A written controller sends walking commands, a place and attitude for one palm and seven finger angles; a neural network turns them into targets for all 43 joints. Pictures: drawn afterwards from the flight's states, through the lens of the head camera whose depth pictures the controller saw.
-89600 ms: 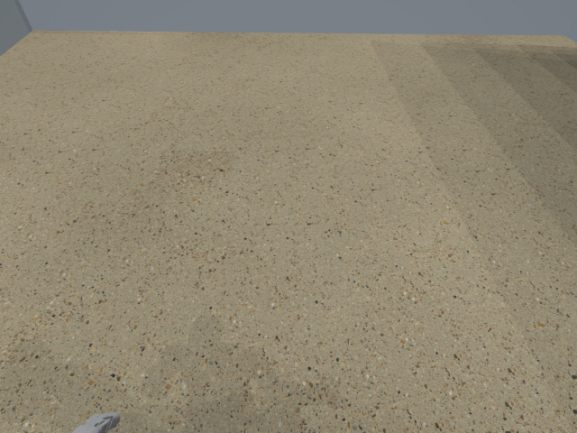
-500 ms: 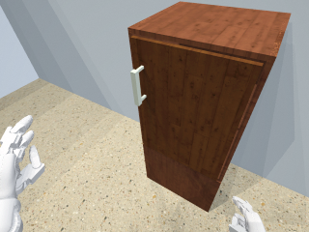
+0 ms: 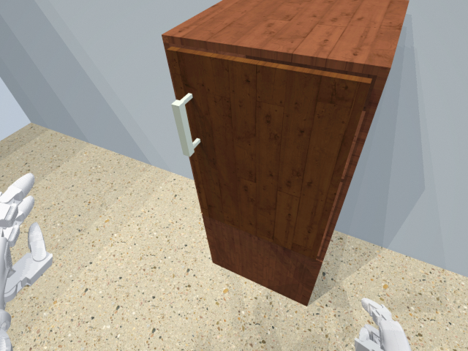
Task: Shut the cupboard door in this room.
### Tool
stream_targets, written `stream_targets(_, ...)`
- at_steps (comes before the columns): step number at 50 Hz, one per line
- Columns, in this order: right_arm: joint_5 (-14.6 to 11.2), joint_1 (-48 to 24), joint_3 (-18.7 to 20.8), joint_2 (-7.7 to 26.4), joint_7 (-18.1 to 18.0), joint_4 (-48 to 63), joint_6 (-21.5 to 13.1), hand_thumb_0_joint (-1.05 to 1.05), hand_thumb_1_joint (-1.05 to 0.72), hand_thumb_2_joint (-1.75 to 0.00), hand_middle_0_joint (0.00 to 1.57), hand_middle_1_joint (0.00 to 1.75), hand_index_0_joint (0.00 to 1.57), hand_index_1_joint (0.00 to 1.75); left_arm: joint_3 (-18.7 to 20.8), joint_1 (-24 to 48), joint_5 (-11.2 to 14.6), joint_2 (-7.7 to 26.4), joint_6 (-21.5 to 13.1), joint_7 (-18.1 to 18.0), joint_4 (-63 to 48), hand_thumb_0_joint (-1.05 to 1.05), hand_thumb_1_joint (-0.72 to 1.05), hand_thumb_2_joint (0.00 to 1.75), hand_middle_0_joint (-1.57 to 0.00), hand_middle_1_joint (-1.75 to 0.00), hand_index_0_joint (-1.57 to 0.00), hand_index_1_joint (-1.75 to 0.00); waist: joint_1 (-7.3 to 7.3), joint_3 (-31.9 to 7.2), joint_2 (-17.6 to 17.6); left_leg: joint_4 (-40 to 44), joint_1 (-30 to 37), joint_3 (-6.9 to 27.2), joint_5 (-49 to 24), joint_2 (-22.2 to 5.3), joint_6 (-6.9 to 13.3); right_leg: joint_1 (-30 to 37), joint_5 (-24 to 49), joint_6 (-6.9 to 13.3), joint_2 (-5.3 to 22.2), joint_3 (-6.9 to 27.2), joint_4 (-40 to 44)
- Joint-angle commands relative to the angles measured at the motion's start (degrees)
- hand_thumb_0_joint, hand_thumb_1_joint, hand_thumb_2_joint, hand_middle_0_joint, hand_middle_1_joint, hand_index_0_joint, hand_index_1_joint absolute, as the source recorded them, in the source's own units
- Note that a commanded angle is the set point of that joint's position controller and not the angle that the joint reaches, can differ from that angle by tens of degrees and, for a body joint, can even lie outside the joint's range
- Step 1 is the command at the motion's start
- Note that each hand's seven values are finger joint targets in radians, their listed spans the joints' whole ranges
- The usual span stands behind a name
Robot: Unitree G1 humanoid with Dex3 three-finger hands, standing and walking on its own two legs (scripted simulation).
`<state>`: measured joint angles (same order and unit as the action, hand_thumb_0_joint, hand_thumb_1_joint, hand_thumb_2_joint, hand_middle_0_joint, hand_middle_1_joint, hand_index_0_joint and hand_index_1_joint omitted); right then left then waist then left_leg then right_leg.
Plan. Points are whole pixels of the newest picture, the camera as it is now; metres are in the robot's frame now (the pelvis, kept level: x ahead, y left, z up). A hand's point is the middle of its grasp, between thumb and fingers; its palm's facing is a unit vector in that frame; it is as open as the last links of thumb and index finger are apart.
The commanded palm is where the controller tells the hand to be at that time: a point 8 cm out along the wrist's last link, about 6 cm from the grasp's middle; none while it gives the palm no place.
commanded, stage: step back with the hand held close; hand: left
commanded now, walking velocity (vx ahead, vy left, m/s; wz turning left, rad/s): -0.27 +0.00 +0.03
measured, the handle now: (188, 125) +0.60 +0.16 +0.07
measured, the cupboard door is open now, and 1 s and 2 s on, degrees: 0 0 0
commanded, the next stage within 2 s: stop stepping back and stand still in 1.10 s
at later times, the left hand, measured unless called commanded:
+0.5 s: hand out of the picture +0.12 +0.29 +0.16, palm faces +0.46 -0.76 -0.46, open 7.4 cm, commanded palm +0.06 +0.32 +0.18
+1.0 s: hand out of the picture +0.03 +0.32 +0.18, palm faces +0.53 -0.74 -0.42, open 7.4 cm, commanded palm -0.03 +0.34 +0.18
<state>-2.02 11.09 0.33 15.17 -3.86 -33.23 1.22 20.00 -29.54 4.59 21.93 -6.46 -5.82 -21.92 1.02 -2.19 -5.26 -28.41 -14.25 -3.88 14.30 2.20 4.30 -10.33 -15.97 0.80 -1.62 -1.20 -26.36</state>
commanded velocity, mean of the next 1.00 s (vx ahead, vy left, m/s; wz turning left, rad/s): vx -0.34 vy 0.00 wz -0.03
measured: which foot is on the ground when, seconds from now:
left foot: down 0.00-1.00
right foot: down 0.00-0.86, up 0.88-1.00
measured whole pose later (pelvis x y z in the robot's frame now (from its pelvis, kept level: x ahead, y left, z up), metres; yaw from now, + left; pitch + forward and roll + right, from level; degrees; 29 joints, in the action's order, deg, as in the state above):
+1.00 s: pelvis -0.15 +0.03 -0.02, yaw +5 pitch +0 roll -6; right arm -0.4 11.0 1.3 10.7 -2.5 -35.5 -4.7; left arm 28.5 -26.7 2.7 27.0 -15.1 -8.1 -31.6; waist 0.4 -0.2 -1.1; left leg -33.5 -31.0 -7.6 4.2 -2.5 7.5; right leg -23.0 -27.7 -0.9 -5.7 0.2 -62.2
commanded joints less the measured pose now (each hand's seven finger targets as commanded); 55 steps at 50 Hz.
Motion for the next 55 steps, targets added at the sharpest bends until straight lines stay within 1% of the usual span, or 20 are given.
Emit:
stream_targets(1, -0.06, -6.17, 2.25, 5.29, -1.25, 10.56, -1.73, 0.00, -0.90, -0.90, 0.20, 0.30, 0.20, 0.30, 9.99, 2.13, 0.23, 13.54, -3.76, -1.93, -13.37, 0.00, 0.90, 0.90, -0.20, -0.30, -0.20, -0.30, -0.30, -7.67, 4.91, 1.31, 2.66, 7.71, -20.63, -7.84, -1.75, 0.16, 23.77, 0.63, 7.43, 6.99, -0.06)
stream_targets(8, 0.12, -5.19, 2.38, 5.58, -1.53, 11.22, -1.17, 0.00, -0.90, -0.90, 0.20, 0.30, 0.20, 0.30, 10.97, -0.08, 0.02, 13.86, -4.60, -2.84, -14.13, 0.00, 0.90, 0.90, -0.20, -0.30, -0.20, -0.30, -0.46, -5.88, 3.13, 3.91, -4.48, 9.65, -12.44, -9.14, -0.96, 0.39, 15.98, 0.10, 5.78, 7.86, -1.42)
stream_targets(12, 0.24, -4.64, 2.39, 6.20, -1.53, 11.43, -1.97, 0.00, -0.90, -0.90, 0.20, 0.30, 0.20, 0.30, 10.32, 1.01, -0.74, 13.03, -5.49, -3.09, -15.21, 0.00, 0.90, 0.90, -0.20, -0.30, -0.20, -0.30, -0.67, -3.29, 0.18, 8.26, -11.98, 12.05, 0.24, -10.62, 0.08, 2.34, 8.13, -0.33, 3.95, 6.85, -2.98)
stream_targets(15, 0.55, -4.55, 2.68, 6.81, -1.77, 11.46, -2.89, 0.00, -0.90, -0.90, 0.20, 0.30, 0.20, 0.30, 11.88, 2.25, -1.70, 13.82, -6.35, -3.39, -14.87, 0.00, 0.90, 0.90, -0.20, -0.30, -0.20, -0.30, -0.61, -0.97, -1.72, 12.76, -21.88, 14.51, 16.94, -12.07, 1.64, 6.79, 3.87, -0.78, 2.35, 6.38, -5.61)
stream_targets(18, 0.60, -3.34, 2.83, 6.81, -1.57, 11.52, -3.84, 0.00, -0.90, -0.90, 0.20, 0.30, 0.20, 0.30, 11.07, 3.92, -2.61, 12.22, -7.37, -3.31, -15.94, 0.00, 0.90, 0.90, -0.20, -0.30, -0.20, -0.30, -0.93, -0.47, -2.49, 14.61, -27.74, 15.77, 24.63, -13.11, 2.28, 9.84, 1.86, -0.92, 1.33, 5.22, -9.09)
stream_targets(20, 0.96, -3.41, 3.10, 7.17, -1.60, 11.25, -4.66, 0.00, -0.90, -0.90, 0.20, 0.30, 0.20, 0.30, 12.83, 4.91, -3.00, 13.97, -8.06, -3.37, -17.47, 0.00, 0.90, 0.90, -0.20, -0.30, -0.20, -0.30, -0.65, -1.38, -3.08, 15.93, -29.13, 17.01, 26.75, -13.90, 2.45, 11.26, 1.55, -1.14, 0.36, 4.30, -11.08)
stream_targets(27, 1.27, -2.43, 3.35, 6.66, -1.01, 10.32, -6.08, 0.00, -0.90, -0.90, 0.20, 0.30, 0.20, 0.30, 12.99, 4.12, -3.40, 12.50, -9.04, -3.15, -17.45, 0.00, 0.90, 0.90, -0.20, -0.30, -0.20, -0.30, -0.91, -1.03, -1.44, 14.49, -32.50, 16.64, 30.16, -14.30, 2.31, 11.67, -0.24, -0.30, -0.42, 5.56, -13.91)
stream_targets(31, 1.36, -2.33, 3.54, 6.13, -0.56, 9.74, -5.95, 0.00, -0.90, -0.90, 0.20, 0.30, 0.20, 0.30, 12.91, 5.27, -3.69, 11.99, -9.67, -3.03, -16.23, 0.00, 0.90, 0.90, -0.20, -0.30, -0.20, -0.30, -1.16, 0.95, 1.49, 9.33, -33.32, 13.97, 30.00, -12.52, 1.56, 6.69, -2.88, 1.47, 1.78, 10.57, -11.85)
stream_targets(35, 1.77, -1.59, 3.78, 4.97, 0.39, 8.12, -5.93, 0.00, -0.90, -0.90, 0.20, 0.30, 0.20, 0.30, 12.77, 5.70, -3.09, 13.10, -10.12, -3.73, -16.64, 0.00, 0.90, 0.90, -0.20, -0.30, -0.20, -0.30, -1.88, 0.14, 10.53, -5.91, -15.94, 8.86, 18.98, -7.20, -2.02, -14.61, -11.02, 5.63, 10.96, 23.27, 2.44)
stream_targets(37, 1.53, -1.25, 3.25, 3.77, 0.81, 7.49, -5.81, 0.00, -0.90, -0.90, 0.20, 0.30, 0.20, 0.30, 10.79, 6.78, -3.08, 12.54, -10.48, -4.28, -17.85, 0.00, 0.90, 0.90, -0.20, -0.30, -0.20, -0.30, -2.60, -1.42, 13.79, -10.56, -8.51, 7.60, 13.55, -5.77, -2.94, -20.06, -10.00, 6.28, 14.09, 23.89, 5.51)
stream_targets(39, 1.29, -1.46, 3.15, 3.61, 0.69, 7.51, -5.88, 0.00, -0.90, -0.90, 0.20, 0.30, 0.20, 0.30, 11.54, 7.22, -3.09, 13.88, -10.91, -4.60, -20.13, 0.00, 0.90, 0.90, -0.20, -0.30, -0.20, -0.30, -2.86, -3.56, 12.29, -7.47, -6.02, 7.87, 11.54, -6.04, -2.23, -19.81, -7.41, 4.47, 12.11, 19.77, 3.52)
stream_targets(41, 1.32, -2.16, 3.06, 4.20, -0.17, 7.73, -6.27, 0.00, -0.90, -0.90, 0.20, 0.30, 0.20, 0.30, 13.28, 5.25, -3.07, 14.78, -11.39, -4.81, -21.62, 0.00, 0.90, 0.90, -0.20, -0.30, -0.20, -0.30, -2.58, -4.52, 3.92, 1.73, -8.45, 11.84, 12.21, -9.81, -0.28, -16.70, -4.72, 1.56, 5.71, 12.38, -5.47)
stream_targets(43, 1.51, -4.91, 3.29, 5.25, -0.72, 8.66, -7.76, 0.00, -0.90, -0.90, 0.20, 0.30, 0.20, 0.30, 15.78, 5.42, -3.12, 14.98, -11.96, -4.59, -23.02, 0.00, 0.90, 0.90, -0.20, -0.30, -0.20, -0.30, -1.09, -5.69, -10.53, 18.26, -24.56, 22.17, 26.31, -22.25, 4.11, -1.68, -6.54, -1.88, -3.25, 2.81, -28.98)
stream_targets(44, 2.11, -4.73, 3.40, 4.85, -0.44, 8.17, -8.45, 0.00, -0.90, -0.90, 0.20, 0.30, 0.20, 0.30, 16.72, 6.43, -3.20, 15.79, -11.81, -4.41, -23.14, 0.00, 0.90, 0.90, -0.20, -0.30, -0.20, -0.30, -1.14, -6.65, -11.48, 22.34, -29.39, 22.50, 28.19, -24.88, 4.24, 2.55, -10.10, -1.85, -4.31, 2.79, -40.16)
stream_targets(46, 2.09, -4.99, 4.35, 5.02, 0.23, 7.27, -9.32, 0.00, -0.90, -0.90, 0.20, 0.30, 0.20, 0.30, 17.97, 6.88, -2.07, 16.77, -12.58, -3.93, -24.06, 0.00, 0.90, 0.90, -0.20, -0.30, -0.20, -0.30, -0.58, -8.09, -6.06, 21.46, -26.43, 17.47, 24.81, -24.14, 1.18, 1.17, -12.56, -1.53, -5.09, 2.14, -45.02)
stream_targets(47, 1.69, -5.22, 4.89, 5.29, 0.59, 7.02, -9.70, 0.00, -0.90, -0.90, 0.20, 0.30, 0.20, 0.30, 17.27, 4.94, -1.39, 15.49, -12.25, -3.62, -21.15, 0.00, 0.90, 0.90, -0.20, -0.30, -0.20, -0.30, -0.12, -7.87, -5.03, 20.49, -22.44, 13.42, 23.59, -22.98, -2.48, -1.59, -12.94, -1.62, -5.08, 0.43, -43.90)
stream_targets(49, 1.37, -4.83, 4.40, 4.16, 1.19, 6.95, -10.17, 0.00, -0.90, -0.90, 0.20, 0.30, 0.20, 0.30, 14.64, 3.47, -0.03, 12.83, -11.19, -3.22, -21.09, 0.00, 0.90, 0.90, -0.20, -0.30, -0.20, -0.30, 0.32, -8.10, -4.23, 21.62, -16.17, 10.83, 21.15, -20.38, -5.77, -2.93, -14.84, -1.30, -4.90, -2.55, -36.25)
stream_targets(50, 1.39, -4.84, 4.29, 3.99, 1.18, 6.63, -10.49, 0.00, -0.90, -0.90, 0.20, 0.30, 0.20, 0.30, 13.93, 4.09, 0.01, 12.22, -10.96, -3.11, -20.77, 0.00, 0.90, 0.90, -0.20, -0.30, -0.20, -0.30, 0.06, -7.84, -5.51, 21.99, -12.86, 10.29, 19.59, -20.17, -4.16, -3.18, -15.21, -1.24, -4.25, -2.97, -31.10)
stream_targets(52, 1.40, -4.10, 3.17, 3.41, 1.31, 5.34, -11.39, 0.00, -0.90, -0.90, 0.20, 0.30, 0.20, 0.30, 10.77, 6.54, 0.44, 10.95, -10.78, -2.72, -20.99, 0.00, 0.90, 0.90, -0.20, -0.30, -0.20, -0.30, -0.27, -8.24, -6.26, 23.51, -5.54, 8.85, 16.25, -18.83, -5.73, -3.89, -18.31, -0.66, -4.91, -4.45, -20.07)
stream_targets(55, 1.97, -2.86, 3.48, 3.47, 2.05, 3.47, -11.99, 0.00, -0.90, -0.90, 0.20, 0.30, 0.20, 0.30, 9.49, 8.51, 0.57, 10.86, -10.50, -2.70, -20.16, 0.00, 0.90, 0.90, -0.20, -0.30, -0.20, -0.30, -0.25, -11.54, -9.68, 24.31, 2.27, 6.42, 9.08, -17.16, -12.92, -0.68, -19.78, 1.26, -5.29, -5.65, -3.48)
